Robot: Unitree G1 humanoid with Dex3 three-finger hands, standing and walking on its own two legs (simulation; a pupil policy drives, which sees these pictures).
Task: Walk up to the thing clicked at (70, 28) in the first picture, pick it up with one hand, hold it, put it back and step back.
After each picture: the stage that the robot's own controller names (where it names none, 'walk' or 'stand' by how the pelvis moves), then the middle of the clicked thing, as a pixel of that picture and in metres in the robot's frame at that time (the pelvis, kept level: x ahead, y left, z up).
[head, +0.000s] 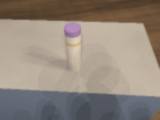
stand; (73, 49) +0.57 +0.07 -0.03
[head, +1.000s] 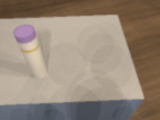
stand; (33, 54) +0.48 +0.23 +0.00
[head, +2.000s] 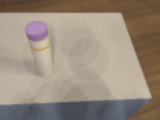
rise first; (41, 52) +0.47 +0.18 +0.00
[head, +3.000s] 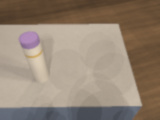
stand; (36, 60) +0.48 +0.22 -0.02
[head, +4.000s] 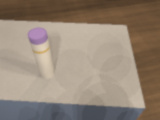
stand; (43, 56) +0.50 +0.20 -0.02
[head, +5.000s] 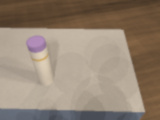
stand; (42, 63) +0.48 +0.21 -0.03
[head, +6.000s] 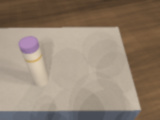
stand; (35, 64) +0.47 +0.23 -0.03
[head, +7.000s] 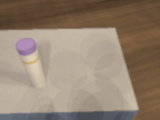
stand; (33, 65) +0.47 +0.23 -0.03
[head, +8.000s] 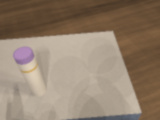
rise first; (32, 74) +0.44 +0.25 -0.03
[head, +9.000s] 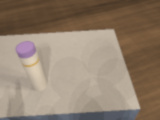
go down; (33, 68) +0.46 +0.25 -0.03
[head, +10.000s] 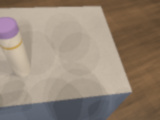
go down; (15, 51) +0.47 +0.23 +0.01
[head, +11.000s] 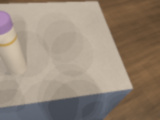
go down; (9, 48) +0.46 +0.24 +0.03
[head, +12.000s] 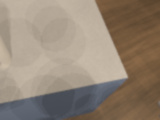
close in; out of the picture +0.46 +0.25 +0.06
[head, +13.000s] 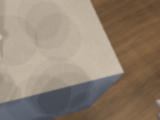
close; out of the picture +0.52 +0.25 +0.07
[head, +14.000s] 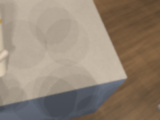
lift; out of the picture +0.47 +0.24 +0.07
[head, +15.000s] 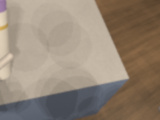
lift; out of the picture +0.46 +0.23 +0.07
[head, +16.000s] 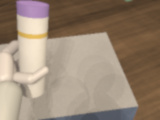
lift; (32, 52) +0.33 +0.15 +0.22
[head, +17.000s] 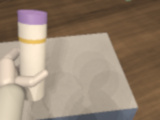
hold; (32, 57) +0.35 +0.16 +0.18
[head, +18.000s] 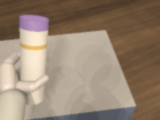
hold; (33, 62) +0.34 +0.16 +0.17
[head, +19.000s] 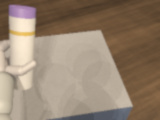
crouch; (22, 49) +0.40 +0.19 +0.16
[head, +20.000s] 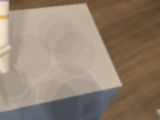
lower; out of the picture +0.49 +0.24 +0.10
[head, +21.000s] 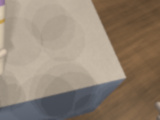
lower; out of the picture +0.48 +0.23 +0.06
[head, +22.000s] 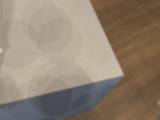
lower; out of the picture +0.49 +0.24 +0.06
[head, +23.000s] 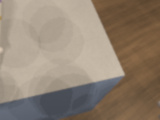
lower; out of the picture +0.49 +0.24 +0.06
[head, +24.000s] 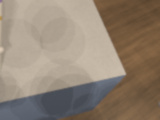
lower; out of the picture +0.48 +0.24 +0.07
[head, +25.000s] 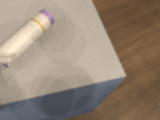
open; (26, 36) +0.55 +0.16 -0.02
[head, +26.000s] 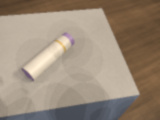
sink last; (50, 55) +0.53 +0.14 -0.06
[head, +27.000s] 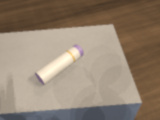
stand; (60, 63) +0.55 +0.16 -0.07
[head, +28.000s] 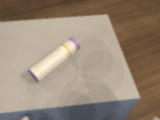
stand; (55, 58) +0.53 +0.14 -0.06
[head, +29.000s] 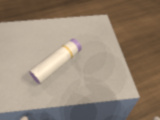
stand; (57, 59) +0.52 +0.14 -0.05
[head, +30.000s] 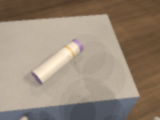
stand; (59, 60) +0.52 +0.13 -0.05
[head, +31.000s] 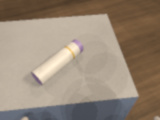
stand; (59, 60) +0.51 +0.13 -0.05
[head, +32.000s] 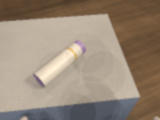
stand; (61, 62) +0.50 +0.11 -0.05
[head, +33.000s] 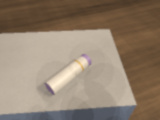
stand; (69, 73) +0.51 +0.09 -0.12
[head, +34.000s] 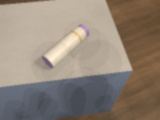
walk; (67, 45) +0.58 +0.09 -0.09
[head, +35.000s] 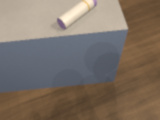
walk; (77, 11) +0.82 +0.07 -0.10
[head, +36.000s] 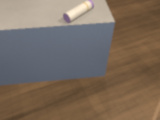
stand; (79, 10) +1.05 +0.05 -0.10
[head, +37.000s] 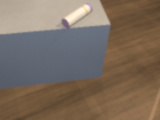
stand; (77, 15) +1.00 +0.04 -0.12
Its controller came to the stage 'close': yes
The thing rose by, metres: 0.22
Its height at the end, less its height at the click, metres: -0.09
